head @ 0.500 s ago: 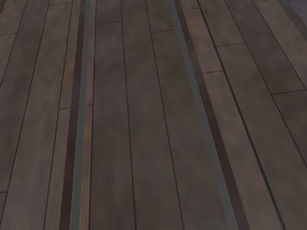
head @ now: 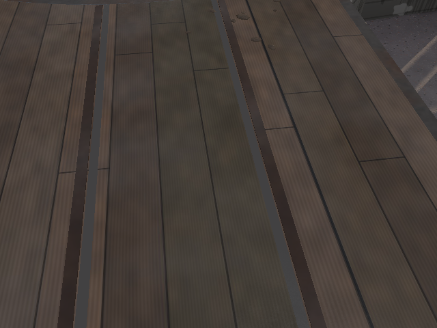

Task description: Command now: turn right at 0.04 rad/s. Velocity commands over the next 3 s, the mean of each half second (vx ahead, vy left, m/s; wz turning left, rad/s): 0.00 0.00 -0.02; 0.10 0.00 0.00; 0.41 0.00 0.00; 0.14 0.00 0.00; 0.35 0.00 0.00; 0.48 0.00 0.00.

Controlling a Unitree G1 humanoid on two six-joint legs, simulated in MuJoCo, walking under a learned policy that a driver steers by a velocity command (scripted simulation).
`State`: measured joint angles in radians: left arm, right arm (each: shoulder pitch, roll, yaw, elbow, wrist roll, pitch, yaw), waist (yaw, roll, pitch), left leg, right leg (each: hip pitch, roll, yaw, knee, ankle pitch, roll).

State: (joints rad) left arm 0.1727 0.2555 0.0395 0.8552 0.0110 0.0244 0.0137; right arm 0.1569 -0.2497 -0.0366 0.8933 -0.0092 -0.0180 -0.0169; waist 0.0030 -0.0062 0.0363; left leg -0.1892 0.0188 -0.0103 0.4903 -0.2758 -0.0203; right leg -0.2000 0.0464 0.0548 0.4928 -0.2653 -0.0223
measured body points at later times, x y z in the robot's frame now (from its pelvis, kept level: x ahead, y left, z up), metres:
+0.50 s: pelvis +0.00 +0.01 +0.00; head +0.01 +0.01 +0.45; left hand +0.06 +0.27 -0.14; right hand +0.07 -0.25 -0.14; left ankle -0.01 +0.13 -0.74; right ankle +0.00 -0.11 -0.74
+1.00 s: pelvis +0.04 +0.00 -0.01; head +0.03 -0.01 +0.44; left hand +0.06 +0.26 -0.15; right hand +0.03 -0.26 -0.16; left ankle -0.01 +0.13 -0.74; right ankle +0.01 -0.10 -0.74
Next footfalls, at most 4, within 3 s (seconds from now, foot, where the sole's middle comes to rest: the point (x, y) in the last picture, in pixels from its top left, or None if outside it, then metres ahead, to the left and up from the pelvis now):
1.44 left None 0.43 0.13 -0.77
1.86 right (262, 323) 0.53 -0.10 -0.77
2.70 left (190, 223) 0.89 0.13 -0.77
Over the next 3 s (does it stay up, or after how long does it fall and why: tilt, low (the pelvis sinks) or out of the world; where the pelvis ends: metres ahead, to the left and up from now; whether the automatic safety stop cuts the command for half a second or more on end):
stays up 0.86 0.05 0.01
